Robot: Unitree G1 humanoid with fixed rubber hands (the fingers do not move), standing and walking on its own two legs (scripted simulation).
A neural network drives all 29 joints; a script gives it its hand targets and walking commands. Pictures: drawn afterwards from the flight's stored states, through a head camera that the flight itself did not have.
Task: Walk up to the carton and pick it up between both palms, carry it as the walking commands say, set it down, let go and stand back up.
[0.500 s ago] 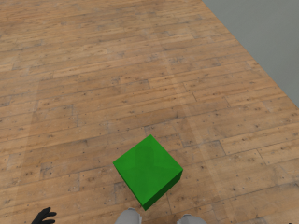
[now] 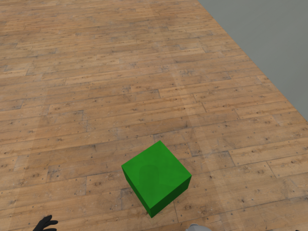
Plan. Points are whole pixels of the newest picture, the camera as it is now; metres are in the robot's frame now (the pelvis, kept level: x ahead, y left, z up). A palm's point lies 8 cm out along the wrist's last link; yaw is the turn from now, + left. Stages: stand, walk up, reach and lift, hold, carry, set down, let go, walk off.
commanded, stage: walk up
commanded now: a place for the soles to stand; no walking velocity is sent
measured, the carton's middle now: (156, 177) +0.51 +0.03 -0.63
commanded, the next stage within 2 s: none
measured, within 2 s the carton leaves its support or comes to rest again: neither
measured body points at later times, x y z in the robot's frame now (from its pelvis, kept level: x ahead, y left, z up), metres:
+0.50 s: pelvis +0.01 +0.02 +0.01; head +0.04 +0.03 +0.45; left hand +0.13 +0.36 -0.09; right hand +0.11 -0.33 -0.08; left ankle +0.03 +0.15 -0.70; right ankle +0.07 -0.11 -0.70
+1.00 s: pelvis +0.01 +0.00 +0.01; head +0.04 +0.03 +0.45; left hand +0.16 +0.35 -0.08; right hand +0.09 -0.36 -0.06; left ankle +0.03 +0.15 -0.70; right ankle +0.04 -0.14 -0.66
